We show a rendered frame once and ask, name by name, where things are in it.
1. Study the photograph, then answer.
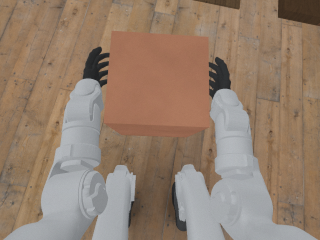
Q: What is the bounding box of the carton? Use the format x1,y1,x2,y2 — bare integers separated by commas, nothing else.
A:
103,30,210,138

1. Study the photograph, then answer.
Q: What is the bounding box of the left robot upper arm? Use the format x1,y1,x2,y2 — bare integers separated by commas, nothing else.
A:
3,169,108,240

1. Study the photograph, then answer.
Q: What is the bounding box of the left robot hand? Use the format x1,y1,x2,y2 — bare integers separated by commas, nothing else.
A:
82,46,110,87

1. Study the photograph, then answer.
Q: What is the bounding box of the right robot upper arm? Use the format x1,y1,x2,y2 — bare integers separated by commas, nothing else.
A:
209,178,318,240

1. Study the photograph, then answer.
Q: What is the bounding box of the right robot forearm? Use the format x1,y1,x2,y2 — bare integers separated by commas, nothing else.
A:
209,88,269,194

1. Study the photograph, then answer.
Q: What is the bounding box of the left robot forearm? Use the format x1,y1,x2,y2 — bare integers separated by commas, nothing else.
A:
41,78,104,211

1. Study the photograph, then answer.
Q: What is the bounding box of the left robot foot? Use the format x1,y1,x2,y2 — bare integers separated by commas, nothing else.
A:
128,201,134,228

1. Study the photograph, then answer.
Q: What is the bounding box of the right robot hand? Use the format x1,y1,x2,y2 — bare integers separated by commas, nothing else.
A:
209,57,231,100

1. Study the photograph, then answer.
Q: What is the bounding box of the robot right shin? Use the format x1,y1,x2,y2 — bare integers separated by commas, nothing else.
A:
177,164,205,221

